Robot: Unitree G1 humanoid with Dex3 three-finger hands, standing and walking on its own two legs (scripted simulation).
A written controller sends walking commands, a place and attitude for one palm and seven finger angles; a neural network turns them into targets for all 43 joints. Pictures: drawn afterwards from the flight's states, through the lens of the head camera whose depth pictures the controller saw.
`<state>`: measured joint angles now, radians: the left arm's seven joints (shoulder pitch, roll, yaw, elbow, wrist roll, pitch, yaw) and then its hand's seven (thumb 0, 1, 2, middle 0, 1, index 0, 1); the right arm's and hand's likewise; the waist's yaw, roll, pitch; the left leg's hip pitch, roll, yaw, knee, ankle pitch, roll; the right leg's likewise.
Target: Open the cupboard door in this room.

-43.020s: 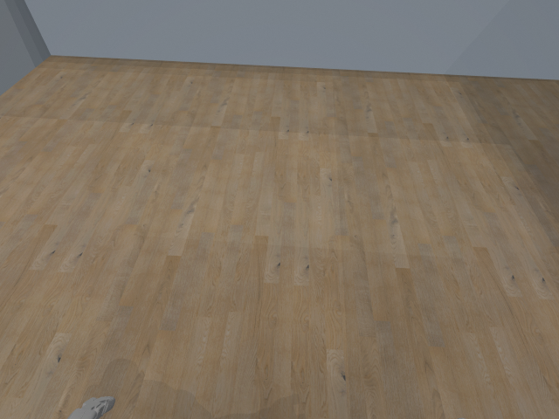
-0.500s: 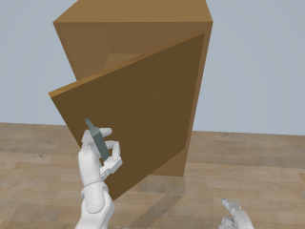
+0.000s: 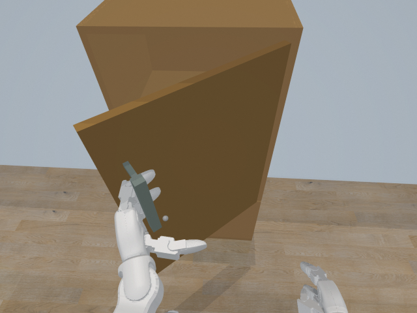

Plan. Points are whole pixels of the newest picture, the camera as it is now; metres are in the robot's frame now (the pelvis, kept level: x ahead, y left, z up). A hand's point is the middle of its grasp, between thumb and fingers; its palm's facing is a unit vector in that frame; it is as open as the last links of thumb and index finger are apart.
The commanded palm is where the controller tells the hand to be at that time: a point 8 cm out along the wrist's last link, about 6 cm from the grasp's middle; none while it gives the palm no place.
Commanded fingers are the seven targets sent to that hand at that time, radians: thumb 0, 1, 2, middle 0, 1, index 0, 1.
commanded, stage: open thumb and fingers to let go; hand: left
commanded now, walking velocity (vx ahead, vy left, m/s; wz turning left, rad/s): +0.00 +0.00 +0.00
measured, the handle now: (142, 198) +0.30 +0.15 +0.08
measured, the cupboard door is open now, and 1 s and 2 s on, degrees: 41 44 44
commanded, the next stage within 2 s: slide the hand sideways off the handle in 0.10 s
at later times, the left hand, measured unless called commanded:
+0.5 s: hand (158, 242) +0.22 +0.10 +0.08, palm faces -0.13 -0.99 +0.04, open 16.2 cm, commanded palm +0.20 +0.15 +0.08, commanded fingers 0.00 -0.50 0.30 -0.15 -0.30 -0.15 -0.30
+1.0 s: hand (133, 266) +0.18 +0.13 +0.08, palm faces -0.04 -1.00 -0.03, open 16.2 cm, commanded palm +0.16 +0.20 +0.08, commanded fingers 0.00 -0.50 0.30 -0.15 -0.30 -0.15 -0.30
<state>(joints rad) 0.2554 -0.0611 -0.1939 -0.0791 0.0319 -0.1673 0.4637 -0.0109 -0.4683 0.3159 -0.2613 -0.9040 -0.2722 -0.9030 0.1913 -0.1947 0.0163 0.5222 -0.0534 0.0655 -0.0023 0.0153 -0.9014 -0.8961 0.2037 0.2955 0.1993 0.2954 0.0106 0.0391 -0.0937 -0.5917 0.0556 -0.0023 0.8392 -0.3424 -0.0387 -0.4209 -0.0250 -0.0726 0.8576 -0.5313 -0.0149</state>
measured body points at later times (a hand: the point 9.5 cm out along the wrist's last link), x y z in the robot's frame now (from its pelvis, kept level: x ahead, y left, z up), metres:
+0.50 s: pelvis -0.02 +0.02 +0.00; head -0.01 +0.01 +0.45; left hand +0.22 +0.15 +0.08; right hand +0.15 -0.20 -0.09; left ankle +0.05 +0.15 -0.70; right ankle -0.05 -0.10 -0.70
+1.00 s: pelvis -0.02 +0.01 -0.01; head +0.00 -0.01 +0.44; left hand +0.18 +0.19 +0.08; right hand +0.17 -0.21 -0.08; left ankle +0.05 +0.15 -0.70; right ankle -0.05 -0.10 -0.70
